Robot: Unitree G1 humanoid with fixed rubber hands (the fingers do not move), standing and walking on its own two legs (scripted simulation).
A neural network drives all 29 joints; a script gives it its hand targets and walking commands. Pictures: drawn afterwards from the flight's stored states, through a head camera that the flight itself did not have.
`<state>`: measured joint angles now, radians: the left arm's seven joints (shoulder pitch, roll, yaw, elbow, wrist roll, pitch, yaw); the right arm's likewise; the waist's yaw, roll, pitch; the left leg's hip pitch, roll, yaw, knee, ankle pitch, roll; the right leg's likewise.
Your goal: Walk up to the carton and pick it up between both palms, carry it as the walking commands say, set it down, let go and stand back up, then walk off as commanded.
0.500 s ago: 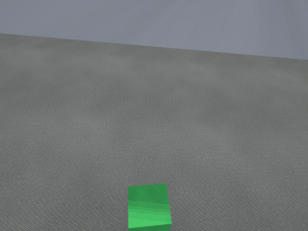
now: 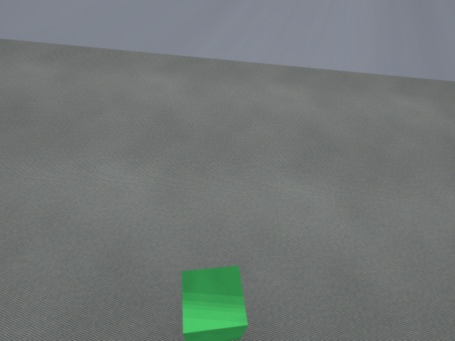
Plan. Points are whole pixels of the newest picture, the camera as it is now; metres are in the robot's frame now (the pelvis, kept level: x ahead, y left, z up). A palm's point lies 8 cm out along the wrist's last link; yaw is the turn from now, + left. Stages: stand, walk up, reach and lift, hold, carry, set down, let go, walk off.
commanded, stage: walk up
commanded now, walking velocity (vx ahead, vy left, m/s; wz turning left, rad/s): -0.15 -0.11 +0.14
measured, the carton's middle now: (212, 306) +0.37 +0.00 -0.65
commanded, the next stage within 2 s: none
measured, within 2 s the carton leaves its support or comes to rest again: neither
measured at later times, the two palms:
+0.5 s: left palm out of the picture -0.02 +0.19 -0.15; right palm out of the picture +0.04 -0.30 -0.14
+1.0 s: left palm out of the picture -0.10 +0.17 -0.15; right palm out of the picture -0.03 -0.25 -0.14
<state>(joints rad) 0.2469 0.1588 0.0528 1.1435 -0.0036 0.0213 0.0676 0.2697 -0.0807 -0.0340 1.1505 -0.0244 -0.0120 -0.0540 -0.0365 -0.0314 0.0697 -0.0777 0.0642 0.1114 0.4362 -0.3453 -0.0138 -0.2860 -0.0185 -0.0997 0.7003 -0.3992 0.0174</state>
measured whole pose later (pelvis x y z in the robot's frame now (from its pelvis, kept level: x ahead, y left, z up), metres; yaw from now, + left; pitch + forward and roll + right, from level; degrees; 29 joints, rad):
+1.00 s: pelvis -0.06 -0.03 +0.00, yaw +5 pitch -2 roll +0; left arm 0.28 0.11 0.03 1.15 0.02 0.00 0.02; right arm 0.25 -0.14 -0.02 1.13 0.00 0.00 -0.03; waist 0.00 0.00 0.04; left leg -0.11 0.01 0.11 0.44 -0.33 0.03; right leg -0.14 -0.04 -0.04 0.42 -0.25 0.03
